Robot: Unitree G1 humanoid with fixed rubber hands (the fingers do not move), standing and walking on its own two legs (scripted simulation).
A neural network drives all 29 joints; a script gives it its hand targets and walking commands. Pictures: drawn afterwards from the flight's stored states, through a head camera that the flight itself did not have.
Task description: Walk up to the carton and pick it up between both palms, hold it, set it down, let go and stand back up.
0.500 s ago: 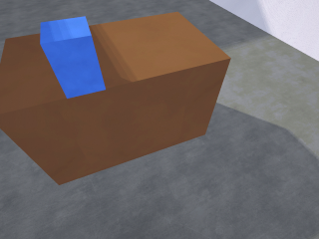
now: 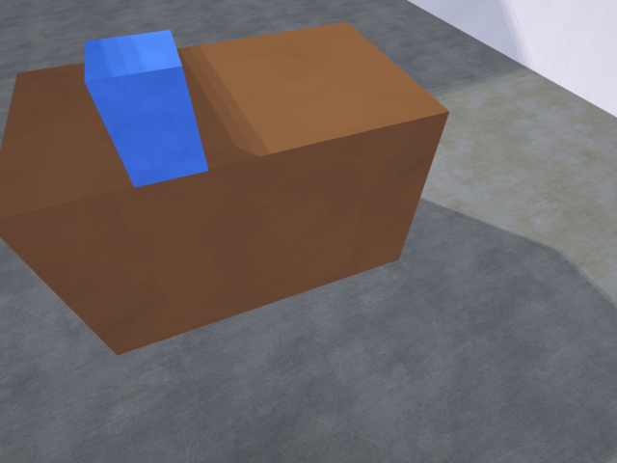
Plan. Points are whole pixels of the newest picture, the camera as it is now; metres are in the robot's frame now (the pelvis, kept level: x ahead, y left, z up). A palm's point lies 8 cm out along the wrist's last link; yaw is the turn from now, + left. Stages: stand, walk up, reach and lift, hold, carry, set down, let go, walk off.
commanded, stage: walk up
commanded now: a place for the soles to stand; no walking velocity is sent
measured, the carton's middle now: (151, 111) +0.75 +0.33 +0.04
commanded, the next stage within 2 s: none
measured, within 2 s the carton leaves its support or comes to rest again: neither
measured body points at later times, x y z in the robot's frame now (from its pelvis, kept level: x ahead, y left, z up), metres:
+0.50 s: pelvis +0.05 +0.07 -0.02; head +0.05 +0.08 +0.43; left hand +0.10 +0.35 -0.15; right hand +0.10 -0.19 -0.16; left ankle +0.08 +0.19 -0.74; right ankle +0.13 -0.03 -0.68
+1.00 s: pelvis +0.16 +0.07 -0.01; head +0.18 +0.07 +0.44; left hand +0.04 +0.32 -0.13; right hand +0.37 -0.12 -0.13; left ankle +0.21 +0.25 -0.70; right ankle +0.20 -0.06 -0.74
